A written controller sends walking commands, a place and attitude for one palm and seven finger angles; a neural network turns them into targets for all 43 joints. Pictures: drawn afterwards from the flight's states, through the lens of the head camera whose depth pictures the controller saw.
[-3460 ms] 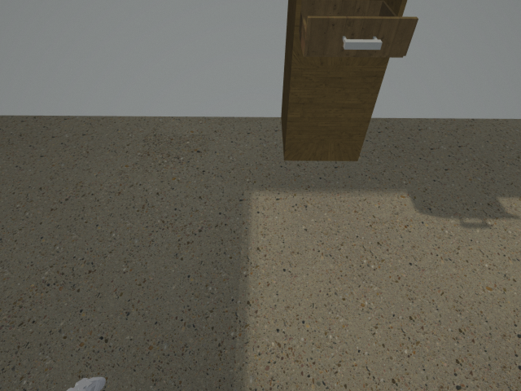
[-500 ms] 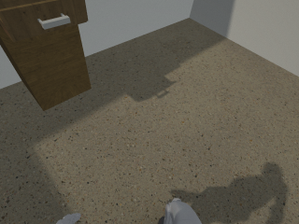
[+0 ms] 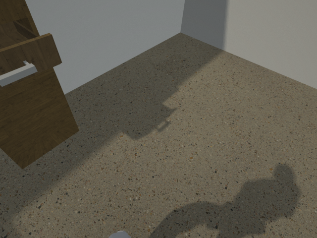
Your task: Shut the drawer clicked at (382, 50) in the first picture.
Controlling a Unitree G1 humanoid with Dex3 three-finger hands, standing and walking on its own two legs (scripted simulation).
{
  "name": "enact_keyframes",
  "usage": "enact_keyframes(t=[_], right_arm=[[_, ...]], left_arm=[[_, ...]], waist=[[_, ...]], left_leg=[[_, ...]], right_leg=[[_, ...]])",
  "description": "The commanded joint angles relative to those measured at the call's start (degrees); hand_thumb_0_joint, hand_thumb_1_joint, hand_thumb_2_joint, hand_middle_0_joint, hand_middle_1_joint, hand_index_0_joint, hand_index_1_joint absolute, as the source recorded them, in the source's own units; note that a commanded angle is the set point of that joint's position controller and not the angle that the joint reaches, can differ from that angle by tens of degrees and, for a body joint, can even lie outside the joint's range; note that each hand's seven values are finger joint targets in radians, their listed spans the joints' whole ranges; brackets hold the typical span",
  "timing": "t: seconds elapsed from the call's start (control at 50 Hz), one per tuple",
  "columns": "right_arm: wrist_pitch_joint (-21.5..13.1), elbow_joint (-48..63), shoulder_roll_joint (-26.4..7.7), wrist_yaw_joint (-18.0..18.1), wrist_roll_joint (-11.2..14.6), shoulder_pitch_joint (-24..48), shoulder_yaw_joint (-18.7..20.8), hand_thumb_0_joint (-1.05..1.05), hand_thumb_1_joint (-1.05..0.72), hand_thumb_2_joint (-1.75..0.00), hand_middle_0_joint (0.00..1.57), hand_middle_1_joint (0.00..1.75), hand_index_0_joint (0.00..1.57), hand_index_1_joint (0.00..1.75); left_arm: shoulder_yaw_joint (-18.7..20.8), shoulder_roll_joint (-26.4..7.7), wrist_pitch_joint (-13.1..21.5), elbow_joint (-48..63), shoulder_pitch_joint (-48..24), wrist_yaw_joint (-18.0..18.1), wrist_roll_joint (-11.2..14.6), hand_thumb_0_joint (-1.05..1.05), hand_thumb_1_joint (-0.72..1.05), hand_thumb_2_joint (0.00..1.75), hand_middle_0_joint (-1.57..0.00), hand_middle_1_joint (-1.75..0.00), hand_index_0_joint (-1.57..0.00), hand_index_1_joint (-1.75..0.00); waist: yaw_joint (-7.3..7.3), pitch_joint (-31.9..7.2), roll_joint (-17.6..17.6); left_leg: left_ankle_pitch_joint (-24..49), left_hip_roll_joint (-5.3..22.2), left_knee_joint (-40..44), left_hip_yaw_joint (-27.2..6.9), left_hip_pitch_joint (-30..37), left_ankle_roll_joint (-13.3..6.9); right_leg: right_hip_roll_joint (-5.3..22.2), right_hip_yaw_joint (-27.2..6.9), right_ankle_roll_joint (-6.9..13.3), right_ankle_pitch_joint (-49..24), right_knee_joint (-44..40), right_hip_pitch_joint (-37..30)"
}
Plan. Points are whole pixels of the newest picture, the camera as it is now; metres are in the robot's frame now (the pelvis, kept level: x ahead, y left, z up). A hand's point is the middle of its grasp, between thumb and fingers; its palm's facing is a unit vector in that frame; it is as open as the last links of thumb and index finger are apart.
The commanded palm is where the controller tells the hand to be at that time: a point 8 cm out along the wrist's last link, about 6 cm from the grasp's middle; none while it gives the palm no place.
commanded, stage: walk to a spot facing it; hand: left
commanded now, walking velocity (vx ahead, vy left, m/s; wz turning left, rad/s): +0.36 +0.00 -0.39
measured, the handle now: (14, 71) +0.62 +0.59 +0.02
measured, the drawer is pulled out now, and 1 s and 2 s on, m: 0.21 0.21 0.21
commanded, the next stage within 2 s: turn to face it in 0.62 s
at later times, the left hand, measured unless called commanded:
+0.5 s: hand (126, 170) +0.36 +0.13 -0.16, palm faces -0.31 -0.94 -0.16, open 7.4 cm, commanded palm none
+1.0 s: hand (143, 147) +0.46 +0.09 -0.17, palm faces -0.21 -0.96 -0.17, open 7.3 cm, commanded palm none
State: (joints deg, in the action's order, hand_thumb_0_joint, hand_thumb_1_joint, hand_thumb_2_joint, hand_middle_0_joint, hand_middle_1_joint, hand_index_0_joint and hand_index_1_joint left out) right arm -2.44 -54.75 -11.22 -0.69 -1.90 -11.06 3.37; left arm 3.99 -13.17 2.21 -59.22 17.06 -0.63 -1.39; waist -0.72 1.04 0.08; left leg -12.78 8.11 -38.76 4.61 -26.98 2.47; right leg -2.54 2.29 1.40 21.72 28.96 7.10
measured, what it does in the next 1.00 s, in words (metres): walks ahead, turning right: left foot, then right foot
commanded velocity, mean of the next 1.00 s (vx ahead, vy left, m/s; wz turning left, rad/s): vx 0.21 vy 0.00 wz -0.12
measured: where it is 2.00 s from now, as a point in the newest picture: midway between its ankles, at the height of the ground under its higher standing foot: (174, 220)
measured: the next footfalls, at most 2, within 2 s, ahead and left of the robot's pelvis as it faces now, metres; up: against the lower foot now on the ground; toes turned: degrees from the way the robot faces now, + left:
left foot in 0.02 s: +0.14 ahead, +0.14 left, +0.00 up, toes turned +8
right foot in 0.54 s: +0.35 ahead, -0.15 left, +0.00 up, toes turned -26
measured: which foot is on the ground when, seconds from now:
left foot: up 0.00-0.00, down 0.02-0.54, up 0.56-1.00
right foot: down 0.00-0.04, up 0.06-0.52, down 0.54-1.00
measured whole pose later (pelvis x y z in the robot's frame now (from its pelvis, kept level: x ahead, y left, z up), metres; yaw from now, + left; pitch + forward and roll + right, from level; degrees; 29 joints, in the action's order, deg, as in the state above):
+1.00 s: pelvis +0.37 -0.07 +0.00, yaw -16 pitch -2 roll -2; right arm 0.3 -57.9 -8.9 0.0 -1.1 -10.7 2.2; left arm 2.2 -9.2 1.7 -59.8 13.8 0.9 -1.0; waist -0.2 1.5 0.9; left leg -13.4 5.4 -39.3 5.3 -23.4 2.4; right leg -1.5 11.2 3.1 17.9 27.0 7.0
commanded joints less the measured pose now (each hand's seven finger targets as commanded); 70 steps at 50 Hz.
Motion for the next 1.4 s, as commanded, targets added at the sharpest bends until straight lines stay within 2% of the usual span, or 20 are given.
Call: enact_keyframes(t=[0.0, 0.02, 0.04, 0.08, 0.16, 0.4, 0.46, 0.48, 0.5, 0.52, 0.54, 0.56, 0.64, 0.72, 0.92, 0.98, 1.0, 1.04, 1.12, 1.38], right_arm=[[-2.30, -1.02, -10.36, 0.95, -0.53, -14.97, 2.18, 0.00, -0.90, -0.90, 0.20, 0.30, 0.20, 0.30], [-2.02, -2.16, -16.65, 0.92, -0.89, -21.30, 3.34, 0.00, -0.90, -0.90, 0.20, 0.30, 0.20, 0.30], [-1.73, -3.11, -13.77, 1.57, -0.58, -20.53, 2.42, 0.00, -0.90, -0.90, 0.20, 0.30, 0.20, 0.30], [-2.19, -1.09, -8.54, 1.63, -0.21, -13.13, 0.97, 0.00, -0.90, -0.90, 0.20, 0.30, 0.20, 0.30], [-3.17, -1.31, -5.02, 2.07, 0.30, -9.17, 0.30, 0.00, -0.90, -0.90, 0.20, 0.30, 0.20, 0.30], [-2.13, -4.87, -5.65, 1.85, 0.01, -15.77, 1.28, 0.00, -0.90, -0.90, 0.20, 0.30, 0.20, 0.30], [-1.84, -4.41, -7.48, 1.85, 0.10, -15.21, 1.80, 0.00, -0.90, -0.90, 0.20, 0.30, 0.20, 0.30], [-1.72, -3.92, -8.92, 1.79, 0.40, -13.29, 1.95, 0.00, -0.90, -0.90, 0.20, 0.30, 0.20, 0.30], [-1.70, -3.04, -8.76, 1.21, 1.07, -12.12, 1.79, 0.00, -0.90, -0.90, 0.20, 0.30, 0.20, 0.30], [-1.76, -1.07, -3.67, 0.81, 2.00, -14.08, 0.78, 0.00, -0.90, -0.90, 0.20, 0.30, 0.20, 0.30], [-1.67, 1.06, -2.84, 1.39, 1.96, -9.05, 0.55, 0.00, -0.90, -0.90, 0.20, 0.30, 0.20, 0.30], [-1.76, 1.19, -3.74, 1.62, 1.75, -9.41, 0.87, 0.00, -0.90, -0.90, 0.20, 0.30, 0.20, 0.30], [0.56, -2.18, -2.21, 1.57, 0.16, -10.80, 0.38, 0.00, -0.90, -0.90, 0.20, 0.30, 0.20, 0.30], [1.77, -2.96, -0.92, 1.30, 0.22, -12.37, -0.08, 0.00, -0.90, -0.90, 0.20, 0.30, 0.20, 0.30], [1.88, -0.60, -0.64, 0.57, 1.10, -0.11, -0.89, 0.00, -0.90, -0.90, 0.20, 0.30, 0.20, 0.30], [2.24, -0.87, -2.65, 0.44, 0.63, -3.01, -0.41, 0.00, -0.90, -0.90, 0.20, 0.30, 0.20, 0.30], [2.16, -0.85, -5.32, 0.47, 0.39, -5.80, 0.27, 0.00, -0.90, -0.90, 0.20, 0.30, 0.20, 0.30], [2.52, -0.80, -11.23, 1.21, 0.34, -10.56, 1.32, 0.00, -0.90, -0.90, 0.20, 0.30, 0.20, 0.30], [2.41, 2.21, -9.04, 1.74, 0.56, -2.05, 1.29, 0.00, -0.90, -0.90, 0.20, 0.30, 0.20, 0.30], [3.65, 4.49, -12.33, 0.94, 0.33, -2.48, 3.84, 0.00, -0.90, -0.90, 0.20, 0.30, 0.20, 0.30]], left_arm=[[1.04, -4.40, 0.99, 3.91, 1.16, 0.07, 0.78, 0.00, 0.90, 0.90, -0.20, -0.30, -0.20, -0.30], [0.30, -1.43, 1.16, 4.95, 1.68, -0.40, 1.00, 0.00, 0.90, 0.90, -0.20, -0.30, -0.20, -0.30], [0.62, -3.63, 0.98, 5.17, -1.29, 0.23, 0.27, 0.00, 0.90, 0.90, -0.20, -0.30, -0.20, -0.30], [1.01, -2.73, 0.86, 5.29, -5.30, -0.82, -0.05, 0.00, 0.90, 0.90, -0.20, -0.30, -0.20, -0.30], [1.02, 0.10, -1.58, 3.55, -0.22, -1.31, -0.46, 0.00, 0.90, 0.90, -0.20, -0.30, -0.20, -0.30], [0.67, 2.40, -1.82, 8.81, -14.24, -2.19, -0.50, 0.00, 0.90, 0.90, -0.20, -0.30, -0.20, -0.30], [1.18, 0.53, -0.95, 7.46, -8.82, -1.97, -0.60, 0.00, 0.90, 0.90, -0.20, -0.30, -0.20, -0.30], [1.65, -0.82, -0.41, 5.20, -0.81, -1.73, -0.73, 0.00, 0.90, 0.90, -0.20, -0.30, -0.20, -0.30], [2.83, -5.11, 0.36, 2.60, 8.13, -1.37, -0.89, 0.00, 0.90, 0.90, -0.20, -0.30, -0.20, -0.30], [4.28, -12.45, 0.95, 1.70, 13.15, -0.38, -0.74, 0.00, 0.90, 0.90, -0.20, -0.30, -0.20, -0.30], [4.59, -16.06, 0.42, 0.98, 14.23, 0.12, 1.08, 0.00, 0.90, 0.90, -0.20, -0.30, -0.20, -0.30], [4.18, -14.89, 0.37, 2.76, 9.33, 0.44, 1.19, 0.00, 0.90, 0.90, -0.20, -0.30, -0.20, -0.30], [1.48, -6.12, 1.39, 5.54, -3.84, 1.13, 0.38, 0.00, 0.90, 0.90, -0.20, -0.30, -0.20, -0.30], [0.56, -4.32, 1.89, 4.25, -3.66, 1.23, 0.19, 0.00, 0.90, 0.90, -0.20, -0.30, -0.20, -0.30], [-0.34, -3.88, 0.48, 1.06, -0.32, 2.26, 0.27, 0.00, 0.90, 0.90, -0.20, -0.30, -0.20, -0.30], [0.34, -4.66, -0.58, 1.48, 0.19, 2.58, 0.61, 0.00, 0.90, 0.90, -0.20, -0.30, -0.20, -0.30], [0.58, -4.15, -1.01, 2.04, 1.22, 2.45, 0.79, 0.00, 0.90, 0.90, -0.20, -0.30, -0.20, -0.30], [-0.04, -1.70, -1.56, 5.24, 0.69, 2.57, 0.95, 0.00, 0.90, 0.90, -0.20, -0.30, -0.20, -0.30], [1.12, -2.22, -2.33, 6.01, -4.25, 1.68, 0.33, 0.00, 0.90, 0.90, -0.20, -0.30, -0.20, -0.30], [1.40, -2.50, -3.57, 10.92, -6.45, 2.02, 0.81, 0.00, 0.90, 0.90, -0.20, -0.30, -0.20, -0.30]], waist=[[6.64, -5.36, 6.38], [7.94, -9.05, 21.78], [8.68, -7.37, 19.17], [5.48, 2.91, 6.81], [0.84, 2.20, 7.00], [4.02, 6.86, 9.19], [0.71, 2.16, 7.79], [-3.63, -2.60, 7.45], [-8.02, -8.67, 3.14], [-8.81, -15.04, -10.97], [-8.36, -14.63, -11.03], [-6.07, -12.29, -9.33], [1.79, -1.64, -1.83], [3.90, -2.01, -4.35], [-0.33, 2.65, -5.24], [1.10, 0.36, -2.72], [2.07, -2.18, 3.55], [3.69, -5.88, 19.90], [1.29, -2.91, 5.29], [2.53, -5.02, 9.10]], left_leg=[[-1.65, 5.54, 14.43, -8.46, 32.24, -3.62], [-3.32, 20.36, 21.44, -26.30, 38.68, -8.83], [-8.93, 22.19, 25.71, -29.31, 34.75, -9.04], [-7.64, 18.42, 26.83, -19.23, 23.73, -8.60], [4.71, 13.29, 27.02, -1.30, 19.13, -6.19], [19.17, 13.01, 24.55, 12.00, 28.92, -6.83], [40.92, 13.48, 12.47, 14.64, 30.40, -5.88], [45.31, 12.30, 2.08, 16.03, 28.99, -4.46], [37.75, 10.16, -12.25, 16.13, 19.42, -2.29], [-10.12, 1.32, -30.57, 13.42, -1.68, 0.40], [-23.02, -2.36, -43.01, 4.53, -10.72, 0.63], [-16.22, -0.03, -44.88, -1.49, -10.86, 0.16], [-5.33, 3.82, -34.95, -3.07, -3.46, 0.61], [-2.76, 2.30, -25.83, -2.20, -2.35, 1.47], [-1.84, -1.52, -1.80, -0.02, 3.27, 0.07], [5.31, -2.74, 7.38, 0.52, 11.22, -1.02], [18.13, 0.46, 10.41, -4.23, 17.27, -3.15], [38.58, 16.33, 18.49, -27.18, 25.00, -15.19], [12.92, 8.75, 21.49, -19.24, 15.31, -12.13], [6.12, 4.30, 20.77, -25.53, 13.61, -12.34]], right_leg=[[5.27, -5.72, 3.31, -15.22, 14.78, 18.09], [-0.05, 1.62, 0.88, 10.12, 33.55, 28.06], [2.23, -3.95, 1.11, 9.64, 42.77, 30.87], [7.32, -3.88, 0.82, 0.45, 46.01, 33.69], [9.17, -2.02, -1.15, -7.13, 42.93, 29.27], [7.47, 6.08, -0.45, -11.80, 12.86, 29.76], [2.73, 9.40, 2.68, -7.28, 8.59, 18.09], [0.55, 10.72, 3.68, -8.78, 5.56, 7.95], [2.88, 7.12, 4.89, -13.57, 2.26, -8.55], [19.82, -19.24, 10.67, -19.96, -0.91, -24.86], [27.41, -32.35, 14.87, -33.41, -7.09, -24.49], [26.76, -28.60, 13.95, -27.53, -9.54, -17.63], [18.83, -13.99, 9.48, -20.03, -14.26, 7.89], [15.54, -7.42, 8.76, -26.45, -14.14, 9.51], [19.47, -1.05, 6.63, -32.43, -10.58, 2.26], [18.10, 2.82, 3.23, -31.47, -0.70, 1.73], [15.39, 5.88, 0.49, -25.19, 6.83, 5.72], [5.19, 5.63, -4.86, 17.13, 31.26, 20.47], [8.11, -1.62, -4.69, 4.50, 36.69, 23.17], [4.53, -1.69, -5.61, 4.00, 17.58, 16.53]])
